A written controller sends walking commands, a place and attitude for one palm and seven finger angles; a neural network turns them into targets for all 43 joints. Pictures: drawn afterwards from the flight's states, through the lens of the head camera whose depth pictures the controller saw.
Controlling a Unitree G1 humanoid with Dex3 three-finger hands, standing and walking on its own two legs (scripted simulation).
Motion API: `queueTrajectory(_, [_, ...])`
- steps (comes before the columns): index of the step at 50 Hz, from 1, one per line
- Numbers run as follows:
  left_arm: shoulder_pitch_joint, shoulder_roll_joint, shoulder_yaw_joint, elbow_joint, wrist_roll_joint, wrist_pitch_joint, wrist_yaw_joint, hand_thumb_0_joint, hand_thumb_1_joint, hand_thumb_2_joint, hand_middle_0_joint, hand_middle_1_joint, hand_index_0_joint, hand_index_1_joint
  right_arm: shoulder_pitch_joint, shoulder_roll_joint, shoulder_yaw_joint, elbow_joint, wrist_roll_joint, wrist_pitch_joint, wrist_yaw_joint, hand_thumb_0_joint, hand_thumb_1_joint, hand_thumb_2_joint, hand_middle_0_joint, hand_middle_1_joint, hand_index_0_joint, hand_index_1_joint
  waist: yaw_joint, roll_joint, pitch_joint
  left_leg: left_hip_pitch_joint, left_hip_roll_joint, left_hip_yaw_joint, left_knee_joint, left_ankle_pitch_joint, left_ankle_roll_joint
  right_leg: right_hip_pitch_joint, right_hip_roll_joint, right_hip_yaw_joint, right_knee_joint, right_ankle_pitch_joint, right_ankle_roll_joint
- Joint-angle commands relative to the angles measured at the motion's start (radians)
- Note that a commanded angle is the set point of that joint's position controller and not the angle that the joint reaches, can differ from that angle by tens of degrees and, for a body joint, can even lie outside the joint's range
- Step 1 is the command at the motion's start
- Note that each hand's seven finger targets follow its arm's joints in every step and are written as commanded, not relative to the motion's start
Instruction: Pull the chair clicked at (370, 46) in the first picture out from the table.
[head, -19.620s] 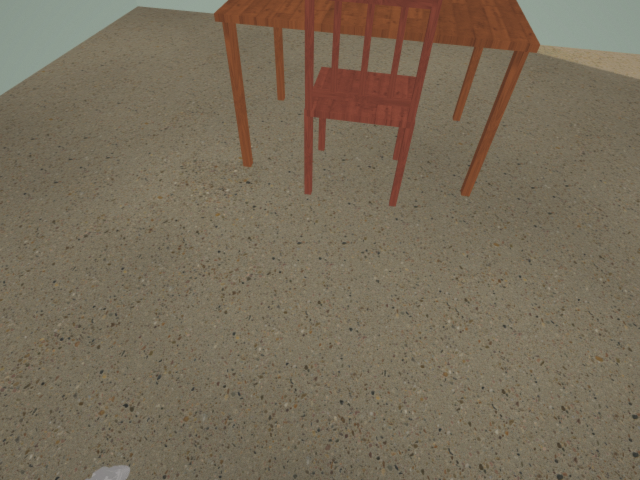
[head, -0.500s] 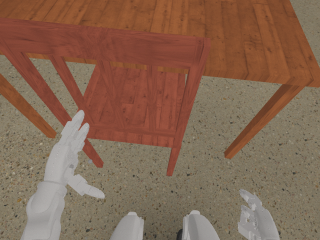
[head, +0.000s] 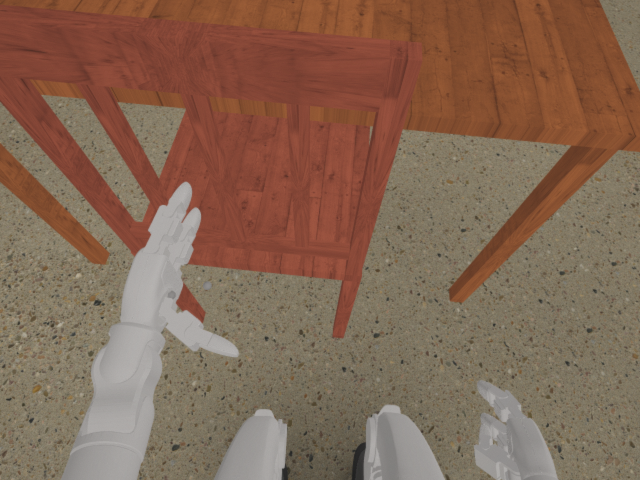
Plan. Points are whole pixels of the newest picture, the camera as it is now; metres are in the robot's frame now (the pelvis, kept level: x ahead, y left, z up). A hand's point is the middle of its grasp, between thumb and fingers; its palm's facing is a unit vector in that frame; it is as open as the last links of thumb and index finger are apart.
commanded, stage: aim the fingers beside a spindle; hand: left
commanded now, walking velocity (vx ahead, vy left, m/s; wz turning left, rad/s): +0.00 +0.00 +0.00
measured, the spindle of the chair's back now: (222, 180) +0.49 +0.15 +0.02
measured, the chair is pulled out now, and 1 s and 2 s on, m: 0.00 0.00 0.00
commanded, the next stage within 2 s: none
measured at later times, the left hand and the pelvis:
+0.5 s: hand (220, 282) +0.35 +0.14 +0.01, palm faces -0.13 -0.99 -0.03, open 16.9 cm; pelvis +0.00 +0.00 +0.00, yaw +0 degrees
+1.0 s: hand (224, 274) +0.35 +0.13 +0.02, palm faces -0.10 -0.99 -0.06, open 16.9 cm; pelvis +0.00 +0.00 -0.01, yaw +0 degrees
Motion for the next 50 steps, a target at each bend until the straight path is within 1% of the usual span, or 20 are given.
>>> queueTrajectory(1, [-0.194, 0.109, 0.070, -0.065, -0.005, -0.049, 0.019, 0.000, -0.500, 0.300, -0.060, -0.080, -0.060, -0.080, 0.014, -0.152, -0.061, -0.112, 0.004, -0.028, -0.004, 0.000, -0.900, -0.900, 0.200, 0.300, 0.200, 0.300, -0.022, -0.046, -0.352, 0.113, -0.023, -0.022, -0.171, 0.229, 0.006, 0.258, 0.025, 0.050, -0.144, 0.127, -0.012])
queueTrajectory(4, [-0.231, 0.117, 0.071, -0.024, 0.001, -0.031, 0.001, 0.000, -0.500, 0.300, -0.060, -0.080, -0.060, -0.080, 0.015, -0.157, -0.062, -0.118, 0.009, -0.014, -0.004, 0.000, -0.900, -0.900, 0.200, 0.300, 0.200, 0.300, -0.019, -0.018, -0.343, 0.098, -0.025, -0.015, -0.168, 0.209, 0.006, 0.247, 0.023, 0.058, -0.145, 0.108, -0.017])
queueTrajectory(9, [-0.251, 0.175, 0.103, -0.213, -0.020, -0.078, 0.001, 0.000, -0.500, 0.300, -0.060, -0.080, -0.060, -0.080, 0.022, -0.149, -0.065, -0.150, 0.003, -0.013, -0.001, 0.000, -0.900, -0.900, 0.200, 0.300, 0.200, 0.300, 0.006, 0.040, -0.498, 0.191, -0.024, -0.018, -0.162, 0.334, 0.006, 0.329, 0.027, 0.064, -0.128, 0.233, -0.019])
queueTrajectory(12, [-0.271, 0.169, 0.107, -0.219, -0.026, -0.101, 0.018, 0.000, -0.500, 0.300, -0.060, -0.080, -0.060, -0.080, 0.025, -0.145, -0.063, -0.130, 0.001, -0.017, -0.002, 0.000, -0.900, -0.900, 0.200, 0.300, 0.200, 0.300, -0.011, 0.010, -0.470, 0.182, -0.022, -0.023, -0.161, 0.320, 0.008, 0.325, 0.030, 0.063, -0.134, 0.225, -0.012])
queueTrajectory(15, [-0.259, 0.149, 0.099, -0.103, -0.015, -0.084, 0.019, 0.000, -0.500, 0.300, -0.060, -0.080, -0.060, -0.080, 0.026, -0.152, -0.061, -0.111, 0.004, -0.015, -0.005, 0.000, -0.900, -0.900, 0.200, 0.300, 0.200, 0.300, -0.026, -0.010, -0.384, 0.137, -0.020, -0.026, -0.165, 0.262, 0.008, 0.266, 0.030, 0.055, -0.136, 0.163, -0.013])
queueTrajectory(17, [-0.264, 0.087, 0.037, -0.035, -0.007, -0.059, 0.005, 0.000, -0.500, 0.300, -0.060, -0.080, -0.060, -0.080, 0.031, -0.156, -0.061, -0.103, 0.009, -0.010, -0.004, 0.000, -0.900, -0.900, 0.200, 0.300, 0.200, 0.300, -0.043, -0.022, -0.340, 0.132, -0.017, -0.030, -0.171, 0.230, 0.007, 0.218, 0.030, 0.043, -0.141, 0.125, -0.014])
queueTrajectory(19, [-0.247, 0.061, 0.007, -0.009, -0.004, -0.041, -0.013, 0.000, -0.500, 0.300, -0.060, -0.080, -0.060, -0.080, 0.034, -0.160, -0.064, -0.113, 0.013, -0.008, -0.003, 0.000, -0.900, -0.900, 0.200, 0.300, 0.200, 0.300, -0.039, -0.014, -0.339, 0.139, -0.018, -0.029, -0.173, 0.228, 0.007, 0.211, 0.028, 0.042, -0.143, 0.118, -0.018])
queueTrajectory(22, [-0.269, 0.070, -0.003, -0.094, -0.009, -0.041, -0.018, 0.000, -0.500, 0.300, -0.060, -0.080, -0.060, -0.080, 0.034, -0.158, -0.070, -0.130, 0.010, -0.005, -0.002, 0.000, -0.900, -0.900, 0.200, 0.300, 0.200, 0.300, -0.025, 0.015, -0.424, 0.187, -0.019, -0.029, -0.166, 0.298, 0.005, 0.247, 0.024, 0.045, -0.132, 0.186, -0.019])
queueTrajectory(25, [-0.273, 0.148, 0.075, -0.178, -0.010, -0.073, 0.016, 0.000, -0.500, 0.300, -0.060, -0.080, -0.060, -0.080, 0.034, -0.155, -0.071, -0.139, 0.004, -0.002, -0.001, 0.000, -0.900, -0.900, 0.200, 0.300, 0.200, 0.300, -0.003, 0.016, -0.479, 0.210, -0.019, -0.035, -0.163, 0.355, 0.003, 0.287, 0.026, 0.049, -0.116, 0.239, -0.018])
queueTrajectory(28, [-0.265, 0.159, 0.107, -0.193, 0.000, -0.101, 0.058, 0.000, -0.500, 0.300, -0.060, -0.080, -0.060, -0.080, 0.028, -0.141, -0.064, -0.134, -0.004, -0.002, 0.007, 0.000, -0.900, -0.900, 0.200, 0.300, 0.200, 0.300, 0.005, 0.020, -0.458, 0.205, -0.022, -0.031, -0.162, 0.356, 0.000, 0.286, 0.029, 0.047, -0.108, 0.239, -0.018])
queueTrajectory(29, [-0.259, 0.196, 0.144, -0.177, 0.005, -0.104, 0.071, 0.000, -0.500, 0.300, -0.060, -0.080, -0.060, -0.080, 0.029, -0.145, -0.064, -0.132, -0.006, 0.002, 0.006, 0.000, -0.900, -0.900, 0.200, 0.300, 0.200, 0.300, 0.006, 0.010, -0.449, 0.189, -0.022, -0.029, -0.159, 0.351, 0.003, 0.284, 0.032, 0.049, -0.107, 0.237, -0.018])
queueTrajectory(31, [-0.241, 0.157, 0.118, -0.129, 0.014, -0.100, 0.072, 0.000, -0.500, 0.300, -0.060, -0.080, -0.060, -0.080, 0.025, -0.141, -0.061, -0.128, -0.004, 0.006, 0.009, 0.000, -0.900, -0.900, 0.200, 0.300, 0.200, 0.300, 0.001, 0.001, -0.414, 0.170, -0.021, -0.027, -0.163, 0.334, 0.001, 0.274, 0.030, 0.047, -0.104, 0.226, -0.019])
queueTrajectory(32, [-0.237, 0.115, 0.074, -0.108, 0.016, -0.091, 0.061, 0.000, -0.500, 0.300, -0.060, -0.080, -0.060, -0.080, 0.018, -0.141, -0.059, -0.130, -0.004, 0.008, 0.012, 0.000, -0.900, -0.900, 0.200, 0.300, 0.200, 0.300, -0.010, 0.010, -0.402, 0.159, -0.022, -0.023, -0.162, 0.307, 0.003, 0.262, 0.029, 0.049, -0.110, 0.204, -0.017])
queueTrajectory(34, [-0.218, 0.095, 0.054, -0.033, 0.014, -0.065, 0.033, 0.000, -0.500, 0.300, -0.060, -0.080, -0.060, -0.080, 0.026, -0.149, -0.060, -0.128, 0.003, 0.013, 0.010, 0.000, -0.900, -0.900, 0.200, 0.300, 0.200, 0.300, -0.025, -0.029, -0.365, 0.131, -0.022, -0.019, -0.162, 0.265, 0.008, 0.251, 0.032, 0.051, -0.128, 0.173, -0.017])
queueTrajectory(36, [-0.244, 0.051, -0.007, -0.015, 0.011, -0.047, -0.002, 0.000, -0.500, 0.300, -0.060, -0.080, -0.060, -0.080, 0.024, -0.153, -0.061, -0.130, 0.013, 0.015, 0.007, 0.000, -0.900, -0.900, 0.200, 0.300, 0.200, 0.300, -0.037, -0.018, -0.342, 0.124, -0.021, -0.023, -0.163, 0.231, 0.007, 0.224, 0.030, 0.049, -0.133, 0.140, -0.019])
queueTrajectory(39, [-0.276, 0.037, -0.037, -0.100, -0.009, -0.045, -0.027, 0.000, -0.500, 0.300, -0.060, -0.080, -0.060, -0.080, 0.028, -0.155, -0.069, -0.143, 0.015, 0.007, -0.001, 0.000, -0.900, -0.900, 0.200, 0.300, 0.200, 0.300, -0.036, 0.002, -0.412, 0.186, -0.017, -0.031, -0.157, 0.282, 0.009, 0.234, 0.029, 0.045, -0.130, 0.175, -0.020])
queueTrajectory(41, [-0.294, 0.067, -0.018, -0.177, -0.016, -0.061, -0.014, 0.000, -0.500, 0.300, -0.060, -0.080, -0.060, -0.080, 0.028, -0.152, -0.070, -0.146, 0.011, 0.002, -0.004, 0.000, -0.900, -0.900, 0.200, 0.300, 0.200, 0.300, -0.025, 0.030, -0.468, 0.226, -0.019, -0.036, -0.155, 0.327, 0.006, 0.249, 0.026, 0.047, -0.126, 0.208, -0.018])
queueTrajectory(44, [-0.351, 0.145, 0.057, -0.209, -0.002, -0.091, 0.043, 0.000, -0.500, 0.300, -0.060, -0.080, -0.060, -0.080, 0.032, -0.153, -0.065, -0.124, -0.002, -0.001, -0.007, 0.000, -0.900, -0.900, 0.200, 0.300, 0.200, 0.300, -0.022, 0.023, -0.460, 0.214, -0.019, -0.045, -0.148, 0.330, 0.004, 0.235, 0.030, 0.044, -0.107, 0.202, -0.016])
queueTrajectory(45, [-0.335, 0.157, 0.084, -0.196, 0.005, -0.097, 0.060, 0.000, -0.500, 0.300, -0.060, -0.080, -0.060, -0.080, 0.029, -0.147, -0.063, -0.121, -0.005, -0.001, -0.005, 0.000, -0.900, -0.900, 0.200, 0.300, 0.200, 0.300, -0.010, 0.020, -0.458, 0.201, -0.024, -0.042, -0.150, 0.330, 0.004, 0.254, 0.029, 0.048, -0.106, 0.208, -0.018])
queueTrajectory(50, [-0.276, 0.143, 0.103, -0.035, 0.032, -0.074, 0.078, 0.000, -0.500, 0.300, -0.060, -0.080, -0.060, -0.080, 0.019, -0.143, -0.056, -0.122, -0.004, 0.017, 0.005, 0.000, -0.900, -0.900, 0.200, 0.300, 0.200, 0.300, -0.012, -0.026, -0.394, 0.104, -0.029, -0.018, -0.156, 0.247, 0.007, 0.264, 0.029, 0.056, -0.113, 0.155, -0.016])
